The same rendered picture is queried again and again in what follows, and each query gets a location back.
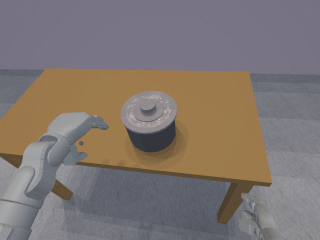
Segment table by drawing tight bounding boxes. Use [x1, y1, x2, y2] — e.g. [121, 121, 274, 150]
[0, 68, 273, 224]

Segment knob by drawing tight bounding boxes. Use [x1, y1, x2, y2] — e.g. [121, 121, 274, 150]
[139, 98, 156, 113]

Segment pot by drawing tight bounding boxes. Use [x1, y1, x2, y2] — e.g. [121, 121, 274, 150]
[126, 120, 176, 153]

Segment robot right forearm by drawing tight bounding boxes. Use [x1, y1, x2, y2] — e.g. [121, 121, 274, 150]
[259, 227, 286, 240]

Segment lid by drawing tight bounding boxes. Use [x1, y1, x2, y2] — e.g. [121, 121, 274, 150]
[120, 91, 177, 135]

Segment left robot hand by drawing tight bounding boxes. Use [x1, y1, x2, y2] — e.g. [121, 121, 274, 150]
[47, 112, 109, 166]

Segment right robot hand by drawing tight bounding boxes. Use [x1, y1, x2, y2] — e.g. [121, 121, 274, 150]
[238, 192, 278, 239]

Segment robot left forearm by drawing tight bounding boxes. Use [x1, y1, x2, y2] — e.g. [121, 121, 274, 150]
[0, 132, 71, 240]

